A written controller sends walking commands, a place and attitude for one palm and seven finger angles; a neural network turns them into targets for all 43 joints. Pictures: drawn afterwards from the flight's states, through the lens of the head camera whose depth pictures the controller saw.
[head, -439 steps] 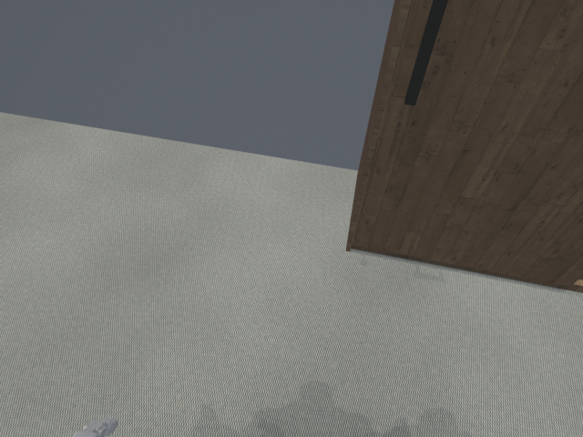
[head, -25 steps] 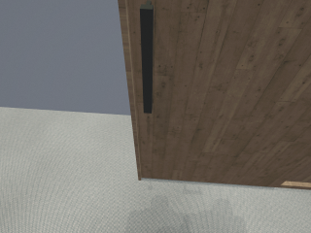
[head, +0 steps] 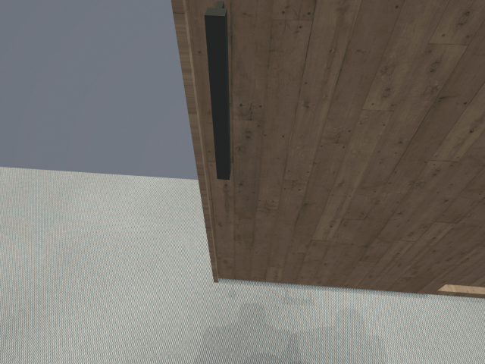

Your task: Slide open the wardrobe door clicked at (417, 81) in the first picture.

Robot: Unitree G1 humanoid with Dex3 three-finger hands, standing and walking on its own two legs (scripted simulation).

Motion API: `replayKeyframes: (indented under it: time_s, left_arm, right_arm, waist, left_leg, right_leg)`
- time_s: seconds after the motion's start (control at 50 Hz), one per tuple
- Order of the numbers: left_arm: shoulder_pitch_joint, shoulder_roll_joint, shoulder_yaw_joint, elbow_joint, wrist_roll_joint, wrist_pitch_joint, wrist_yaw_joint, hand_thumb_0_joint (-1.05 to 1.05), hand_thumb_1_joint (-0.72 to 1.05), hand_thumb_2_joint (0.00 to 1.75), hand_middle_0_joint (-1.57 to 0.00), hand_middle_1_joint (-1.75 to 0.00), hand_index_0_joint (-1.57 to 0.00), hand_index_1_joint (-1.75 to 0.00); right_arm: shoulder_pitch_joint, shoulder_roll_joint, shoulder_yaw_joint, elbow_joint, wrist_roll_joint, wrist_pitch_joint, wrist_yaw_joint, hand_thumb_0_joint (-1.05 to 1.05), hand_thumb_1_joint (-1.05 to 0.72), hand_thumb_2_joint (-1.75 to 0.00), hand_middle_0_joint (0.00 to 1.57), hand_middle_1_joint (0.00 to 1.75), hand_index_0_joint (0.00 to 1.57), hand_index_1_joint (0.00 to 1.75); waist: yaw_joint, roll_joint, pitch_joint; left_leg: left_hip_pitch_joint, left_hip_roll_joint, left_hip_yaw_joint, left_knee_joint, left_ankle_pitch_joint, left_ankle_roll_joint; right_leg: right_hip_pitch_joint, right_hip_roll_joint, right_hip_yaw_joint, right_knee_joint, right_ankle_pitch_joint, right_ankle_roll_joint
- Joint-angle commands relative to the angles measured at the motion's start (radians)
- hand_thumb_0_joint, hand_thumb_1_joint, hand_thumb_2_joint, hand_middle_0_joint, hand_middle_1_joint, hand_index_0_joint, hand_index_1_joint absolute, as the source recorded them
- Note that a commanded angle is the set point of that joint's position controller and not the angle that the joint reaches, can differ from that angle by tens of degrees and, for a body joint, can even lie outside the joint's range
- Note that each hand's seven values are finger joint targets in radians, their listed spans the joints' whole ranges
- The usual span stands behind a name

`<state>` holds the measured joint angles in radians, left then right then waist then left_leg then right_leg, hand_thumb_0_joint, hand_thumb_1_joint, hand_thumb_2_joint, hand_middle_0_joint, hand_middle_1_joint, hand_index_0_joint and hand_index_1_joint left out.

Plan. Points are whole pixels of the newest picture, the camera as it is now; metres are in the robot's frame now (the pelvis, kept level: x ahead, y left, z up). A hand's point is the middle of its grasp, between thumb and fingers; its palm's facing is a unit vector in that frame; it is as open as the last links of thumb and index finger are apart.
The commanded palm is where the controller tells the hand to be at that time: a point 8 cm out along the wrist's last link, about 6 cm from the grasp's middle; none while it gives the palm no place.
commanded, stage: look again from close up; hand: left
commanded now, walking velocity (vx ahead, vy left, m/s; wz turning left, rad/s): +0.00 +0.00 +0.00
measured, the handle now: (222, 105) +0.52 +0.08 +0.16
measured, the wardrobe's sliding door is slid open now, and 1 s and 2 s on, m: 0.00 0.00 0.00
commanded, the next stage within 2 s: raise the hand with hooked fingers in 0.58 s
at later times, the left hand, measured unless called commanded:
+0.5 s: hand out of the picture -0.01 +0.15 -0.18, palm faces +0.06 -0.98 -0.17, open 7.4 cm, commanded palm none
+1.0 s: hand (160, 308) +0.19 +0.14 +0.03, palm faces -0.03 -1.00 +0.01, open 8.0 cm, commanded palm +0.11 +0.22 -0.02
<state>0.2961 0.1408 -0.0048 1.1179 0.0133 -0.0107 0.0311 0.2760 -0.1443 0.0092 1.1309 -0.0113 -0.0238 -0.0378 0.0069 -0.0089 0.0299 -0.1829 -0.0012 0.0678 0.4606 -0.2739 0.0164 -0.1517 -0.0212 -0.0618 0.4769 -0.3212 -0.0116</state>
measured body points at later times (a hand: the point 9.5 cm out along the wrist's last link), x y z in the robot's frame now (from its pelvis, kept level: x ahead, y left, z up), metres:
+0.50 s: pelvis +0.00 -0.01 +0.00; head +0.02 -0.01 +0.45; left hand -0.02 +0.20 -0.16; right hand +0.01 -0.23 -0.16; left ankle -0.02 +0.11 -0.74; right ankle -0.04 -0.11 -0.74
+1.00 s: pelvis -0.03 -0.01 -0.03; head -0.03 -0.02 +0.42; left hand +0.19 +0.19 +0.03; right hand +0.15 -0.27 -0.09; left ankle -0.02 +0.11 -0.74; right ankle -0.04 -0.11 -0.74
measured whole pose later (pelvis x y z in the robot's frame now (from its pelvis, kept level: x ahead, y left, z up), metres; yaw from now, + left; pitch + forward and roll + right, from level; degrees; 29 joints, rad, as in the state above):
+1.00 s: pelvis -0.03 -0.01 -0.03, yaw +0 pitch +5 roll +1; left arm 0.31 0.14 0.08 0.12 -0.23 -0.43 -0.22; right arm 0.17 -0.24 -0.04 0.65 0.02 -0.25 -0.03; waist -0.03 0.00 -0.11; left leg -0.49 0.02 0.06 0.76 -0.35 0.00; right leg -0.47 -0.02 -0.07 0.80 -0.42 -0.03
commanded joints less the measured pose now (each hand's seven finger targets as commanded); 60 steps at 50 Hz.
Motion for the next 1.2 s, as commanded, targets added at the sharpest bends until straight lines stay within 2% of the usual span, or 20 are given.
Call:
replayKeyframes:
  time_s: [0.0,0.64,0.66,0.68,0.7,0.72,0.74,0.78,0.82,0.86,0.88,0.9,0.94,0.96,1.0,1.04,1.08,1.1,1.14,1.18]
  left_arm:
    - [0.088,0.096,0.015,-0.023,0.002,-0.014,0.008,0.00,0.90,0.90,-0.20,-0.30,-0.20,-0.30]
    - [0.095,0.105,0.021,-0.022,0.000,-0.015,0.006,0.00,0.90,0.90,-0.20,-0.30,-0.20,-0.30]
    - [0.174,0.114,0.019,0.008,0.011,-0.042,0.048,0.00,0.90,0.90,-0.20,-0.30,-0.20,-0.30]
    - [-0.585,0.306,0.054,-1.570,-0.211,-0.251,0.026,0.00,0.88,0.89,-0.20,-0.32,-0.20,-0.32]
    - [-0.479,0.372,0.153,-1.489,-0.161,-0.222,0.083,0.00,0.85,0.88,-0.20,-0.33,-0.20,-0.33]
    - [-0.185,0.205,0.069,-1.279,-0.133,-0.176,0.109,0.00,0.83,0.87,-0.21,-0.34,-0.21,-0.34]
    - [0.130,-0.010,-0.039,-1.003,-0.146,-0.062,0.109,0.00,0.81,0.86,-0.21,-0.36,-0.21,-0.36]
    - [-0.004,0.014,-0.048,-1.298,-0.188,-0.108,0.067,0.00,0.76,0.84,-0.21,-0.39,-0.21,-0.39]
    - [0.037,0.028,-0.008,-1.186,-0.171,-0.191,0.033,0.00,0.71,0.82,-0.21,-0.42,-0.21,-0.42]
    - [0.272,-0.057,0.002,-0.955,-0.200,-0.284,-0.061,0.00,0.67,0.80,-0.22,-0.45,-0.22,-0.45]
    - [0.346,-0.042,0.035,-0.928,-0.223,-0.348,-0.123,0.00,0.64,0.79,-0.22,-0.47,-0.22,-0.47]
    - [0.445,0.009,0.103,-0.888,-0.237,-0.396,-0.197,0.00,0.62,0.78,-0.22,-0.48,-0.22,-0.48]
    - [0.389,0.103,0.174,-0.919,-0.276,-0.477,-0.345,0.00,0.57,0.76,-0.22,-0.51,-0.22,-0.51]
    - [0.376,0.159,0.243,-0.913,-0.273,-0.480,-0.374,0.00,0.55,0.75,-0.22,-0.53,-0.22,-0.53]
    - [0.329,0.255,0.331,-1.054,-0.266,-0.450,-0.364,0.00,0.50,0.73,-0.23,-0.55,-0.23,-0.55]
    - [0.199,0.217,0.289,-1.268,-0.287,-0.440,-0.319,0.00,0.46,0.71,-0.23,-0.58,-0.23,-0.58]
    - [0.054,0.219,0.299,-1.450,-0.290,-0.496,-0.248,0.00,0.41,0.69,-0.24,-0.62,-0.24,-0.62]
    - [-0.045,0.243,0.289,-1.557,-0.285,-0.539,-0.221,0.00,0.39,0.68,-0.24,-0.63,-0.24,-0.63]
    - [-0.091,0.189,0.202,-1.583,-0.268,-0.607,-0.206,0.00,0.34,0.66,-0.24,-0.66,-0.24,-0.66]
    - [-0.127,0.158,0.117,-1.556,-0.277,-0.649,-0.244,0.00,0.29,0.64,-0.24,-0.69,-0.24,-0.69]
  right_arm:
    - [0.057,-0.081,-0.009,-0.019,0.001,-0.013,-0.002,0.00,-0.90,-0.90,0.20,0.30,0.20,0.30]
    - [0.047,-0.083,-0.008,-0.015,0.000,-0.008,-0.006,0.00,-0.90,-0.90,0.20,0.30,0.20,0.30]
    - [-0.067,-0.109,-0.017,-0.088,0.010,-0.013,0.008,0.00,-0.90,-0.90,0.20,0.30,0.20,0.30]
    - [-0.008,-0.301,-0.039,-0.430,0.051,-0.166,-0.032,0.00,-0.90,-0.90,0.20,0.30,0.20,0.30]
    - [-0.132,-0.184,0.004,-0.374,0.061,-0.232,-0.070,0.00,-0.90,-0.90,0.20,0.30,0.20,0.30]
    - [-0.056,-0.206,-0.026,-0.347,0.029,-0.269,-0.067,0.00,-0.90,-0.90,0.20,0.30,0.20,0.30]
    - [-0.054,-0.148,-0.027,-0.326,0.069,-0.271,-0.054,0.00,-0.90,-0.90,0.20,0.30,0.20,0.30]
    - [-0.072,-0.219,-0.052,-0.437,0.071,-0.289,-0.059,0.00,-0.90,-0.90,0.20,0.30,0.20,0.30]
    - [-0.060,-0.229,-0.063,-0.487,0.038,-0.304,-0.056,0.00,-0.90,-0.90,0.20,0.30,0.20,0.30]
    - [-0.105,-0.221,-0.077,-0.526,0.025,-0.293,-0.035,0.00,-0.90,-0.90,0.20,0.30,0.20,0.30]
    - [-0.125,-0.222,-0.085,-0.547,0.025,-0.289,-0.021,0.00,-0.90,-0.90,0.20,0.30,0.20,0.30]
    - [-0.138,-0.223,-0.098,-0.572,0.031,-0.278,0.000,0.00,-0.90,-0.90,0.20,0.30,0.20,0.30]
    - [-0.184,-0.250,-0.103,-0.655,0.032,-0.258,0.024,0.00,-0.90,-0.90,0.20,0.30,0.20,0.30]
    - [-0.188,-0.246,-0.108,-0.685,0.039,-0.247,0.023,0.00,-0.90,-0.90,0.20,0.30,0.20,0.30]
    - [-0.195,-0.235,-0.105,-0.731,0.041,-0.214,0.022,0.00,-0.90,-0.90,0.20,0.30,0.20,0.30]
    - [-0.195,-0.207,-0.090,-0.793,0.041,-0.195,0.009,0.00,-0.90,-0.90,0.20,0.30,0.20,0.30]
    - [-0.148,-0.184,-0.086,-0.789,0.035,-0.200,-0.002,0.00,-0.90,-0.90,0.20,0.30,0.20,0.30]
    - [-0.116,-0.191,-0.078,-0.774,0.026,-0.204,-0.006,0.00,-0.90,-0.90,0.20,0.30,0.20,0.30]
    - [-0.090,-0.186,-0.067,-0.741,0.027,-0.220,-0.018,0.00,-0.90,-0.90,0.20,0.30,0.20,0.30]
    - [-0.087,-0.204,-0.053,-0.712,0.033,-0.251,-0.029,0.00,-0.90,-0.90,0.20,0.30,0.20,0.30]
  waist:
    - [0.005,-0.013,0.018]
    - [0.008,0.011,0.037]
    - [0.043,-0.019,0.070]
    - [-0.115,0.196,-0.411]
    - [-0.045,0.315,-0.307]
    - [-0.035,0.309,-0.349]
    - [-0.045,0.146,-0.185]
    - [-0.056,0.038,-0.151]
    - [-0.073,-0.156,-0.090]
    - [-0.011,-0.340,0.016]
    - [0.021,-0.378,0.012]
    - [0.066,-0.319,-0.004]
    - [0.050,-0.238,-0.069]
    - [0.065,-0.206,-0.116]
    - [0.102,-0.007,-0.187]
    - [0.073,0.098,-0.240]
    - [0.035,0.178,-0.290]
    - [0.004,0.160,-0.300]
    - [-0.048,0.177,-0.278]
    - [-0.087,0.173,-0.229]
  left_leg:
    - [-0.006,0.099,-0.092,-0.065,0.255,0.026]
    - [-0.009,0.097,-0.099,-0.073,0.245,0.015]
    - [-0.081,0.091,-0.054,0.164,0.236,-0.015]
    - [0.202,0.006,-0.045,0.000,0.358,0.028]
    - [0.231,0.033,-0.014,0.005,0.392,0.020]
    - [0.192,0.041,-0.040,-0.009,0.380,0.002]
    - [0.083,0.048,-0.069,-0.003,0.343,0.012]
    - [0.028,0.033,-0.083,0.046,0.246,0.013]
    - [-0.084,0.001,-0.084,0.117,0.167,0.014]
    - [-0.270,0.001,-0.089,0.170,0.070,-0.007]
    - [-0.345,-0.002,-0.085,0.198,0.039,-0.016]
    - [-0.363,-0.009,-0.070,0.215,0.060,-0.026]
    - [-0.398,-0.031,-0.042,0.280,0.068,-0.036]
    - [-0.418,-0.037,-0.030,0.300,0.071,-0.028]
    - [-0.406,-0.042,-0.006,0.307,0.071,-0.018]
    - [-0.355,-0.033,0.003,0.301,0.039,-0.007]
    - [-0.293,-0.014,-0.024,0.319,0.056,0.002]
    - [-0.289,-0.004,-0.047,0.336,0.056,0.008]
    - [-0.273,0.006,-0.070,0.360,0.018,0.014]
    - [-0.281,0.014,-0.091,0.371,-0.039,0.014]
  right_leg:
    - [-0.018,-0.095,0.086,-0.072,0.273,-0.029]
    - [-0.007,-0.100,0.079,-0.109,0.263,-0.034]
    - [-0.049,-0.161,0.176,-0.128,0.755,0.018]
    - [0.038,-0.074,0.075,-0.006,0.614,-0.015]
    - [-0.037,-0.017,0.053,0.018,0.380,-0.016]
    - [-0.053,-0.004,-0.001,0.037,0.216,-0.024]
    - [-0.116,-0.001,-0.022,0.028,0.203,-0.014]
    - [-0.154,-0.001,-0.031,0.025,0.205,0.000]
    - [-0.266,0.011,-0.030,0.036,0.130,0.009]
    - [-0.373,0.016,-0.040,0.100,0.046,0.017]
    - [-0.379,0.012,-0.021,0.128,0.028,0.017]
    - [-0.342,0.003,0.004,0.157,0.090,0.006]
    - [-0.289,-0.021,0.039,0.209,0.196,0.002]
    - [-0.266,-0.030,0.057,0.225,0.215,0.003]
    - [-0.252,-0.033,0.080,0.236,0.169,-0.003]
    - [-0.288,-0.011,0.061,0.245,0.067,-0.010]
    - [-0.328,0.005,0.062,0.252,0.070,-0.012]
    - [-0.356,0.016,0.060,0.266,0.068,-0.011]
    - [-0.442,0.027,0.051,0.262,0.002,-0.015]
    - [-0.492,0.031,0.055,0.248,-0.064,-0.013]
